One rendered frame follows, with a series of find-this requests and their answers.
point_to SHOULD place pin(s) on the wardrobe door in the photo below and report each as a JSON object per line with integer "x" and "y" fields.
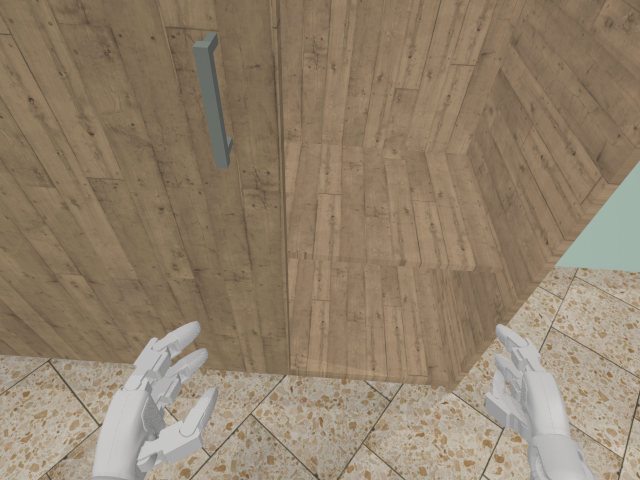
{"x": 115, "y": 224}

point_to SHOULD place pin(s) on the robot left hand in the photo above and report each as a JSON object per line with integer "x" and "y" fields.
{"x": 137, "y": 410}

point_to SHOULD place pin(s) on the handle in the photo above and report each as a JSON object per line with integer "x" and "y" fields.
{"x": 204, "y": 58}

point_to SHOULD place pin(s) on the robot right hand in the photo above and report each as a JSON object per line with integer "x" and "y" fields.
{"x": 534, "y": 391}

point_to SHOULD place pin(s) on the right robot forearm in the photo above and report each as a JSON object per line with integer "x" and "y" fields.
{"x": 557, "y": 457}

